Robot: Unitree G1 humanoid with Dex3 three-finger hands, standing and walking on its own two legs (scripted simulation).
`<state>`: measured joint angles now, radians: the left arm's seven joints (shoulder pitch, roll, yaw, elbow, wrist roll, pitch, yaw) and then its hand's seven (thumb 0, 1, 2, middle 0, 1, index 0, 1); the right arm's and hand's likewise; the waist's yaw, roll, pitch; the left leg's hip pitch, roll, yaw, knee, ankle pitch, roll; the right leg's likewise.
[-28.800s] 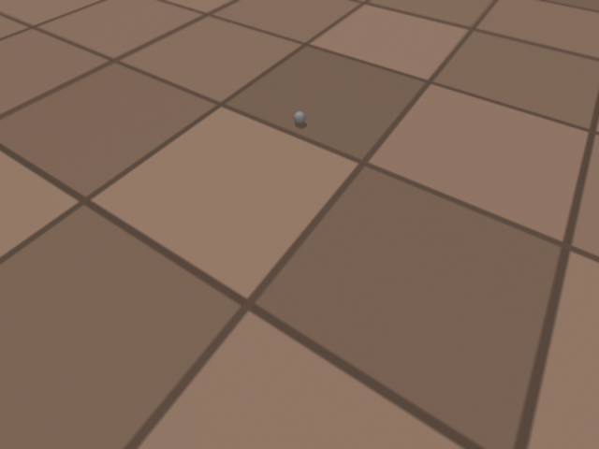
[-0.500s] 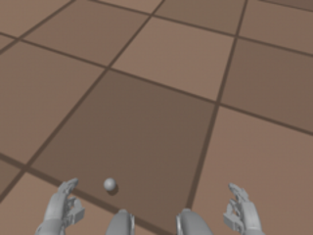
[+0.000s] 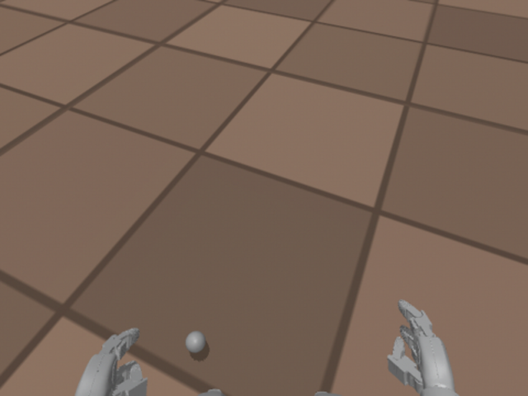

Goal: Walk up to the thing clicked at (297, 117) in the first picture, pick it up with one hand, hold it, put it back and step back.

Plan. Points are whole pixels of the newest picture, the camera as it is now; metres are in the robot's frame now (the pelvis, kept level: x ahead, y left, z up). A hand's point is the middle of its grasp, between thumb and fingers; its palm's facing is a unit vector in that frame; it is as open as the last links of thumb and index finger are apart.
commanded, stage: home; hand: left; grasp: from above
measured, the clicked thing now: (195, 341) +0.40 +0.22 -0.68
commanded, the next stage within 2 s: stand in 1.68 s
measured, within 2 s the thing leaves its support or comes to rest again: neither
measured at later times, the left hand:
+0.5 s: hand (145, 383) +0.16 +0.18 -0.05, palm faces +0.03 -0.98 -0.20, open 7.4 cm
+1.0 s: hand (143, 381) +0.17 +0.18 -0.05, palm faces +0.04 -0.98 -0.20, open 7.4 cm
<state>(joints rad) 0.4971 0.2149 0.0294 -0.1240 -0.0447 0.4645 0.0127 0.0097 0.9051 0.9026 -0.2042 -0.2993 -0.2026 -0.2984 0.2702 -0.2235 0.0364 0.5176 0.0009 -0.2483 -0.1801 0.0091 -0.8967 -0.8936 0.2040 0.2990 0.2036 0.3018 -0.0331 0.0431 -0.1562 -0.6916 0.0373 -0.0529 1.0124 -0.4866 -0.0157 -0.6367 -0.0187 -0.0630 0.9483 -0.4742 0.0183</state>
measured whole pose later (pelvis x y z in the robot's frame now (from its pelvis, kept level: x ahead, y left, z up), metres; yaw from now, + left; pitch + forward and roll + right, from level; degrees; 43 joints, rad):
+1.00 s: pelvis +0.00 +0.00 +0.00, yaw +0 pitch +10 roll -3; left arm 0.49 0.22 0.03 -0.13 -0.05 0.46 0.01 0.01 0.90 0.90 -0.20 -0.30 -0.20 -0.30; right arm 0.28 -0.22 0.04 0.55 0.00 -0.25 -0.18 0.01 -0.90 -0.89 0.20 0.30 0.20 0.30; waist -0.03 0.05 -0.15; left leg -0.69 0.04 -0.05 1.01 -0.50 -0.01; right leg -0.64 -0.02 -0.06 0.95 -0.48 0.02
